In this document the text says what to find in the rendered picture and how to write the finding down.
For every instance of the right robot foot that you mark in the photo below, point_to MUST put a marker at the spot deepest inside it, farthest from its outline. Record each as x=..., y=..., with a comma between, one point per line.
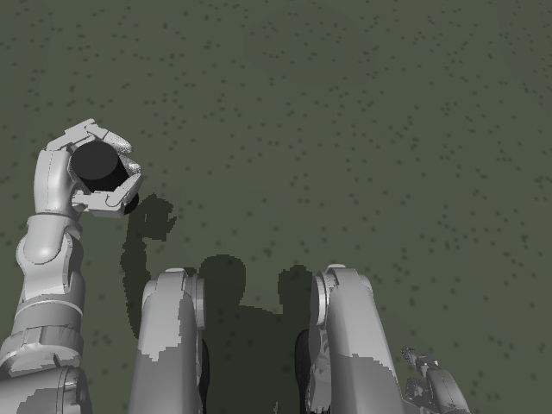
x=303, y=369

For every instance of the left robot hand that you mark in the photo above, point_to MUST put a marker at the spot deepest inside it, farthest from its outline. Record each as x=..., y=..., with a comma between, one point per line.
x=58, y=189

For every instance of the left robot arm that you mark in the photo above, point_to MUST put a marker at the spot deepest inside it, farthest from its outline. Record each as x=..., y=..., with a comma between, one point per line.
x=40, y=362

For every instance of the can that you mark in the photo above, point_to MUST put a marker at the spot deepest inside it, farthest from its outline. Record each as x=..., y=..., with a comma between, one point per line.
x=99, y=167

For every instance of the right robot hand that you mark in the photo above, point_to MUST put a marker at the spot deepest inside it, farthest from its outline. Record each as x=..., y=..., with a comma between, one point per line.
x=441, y=394

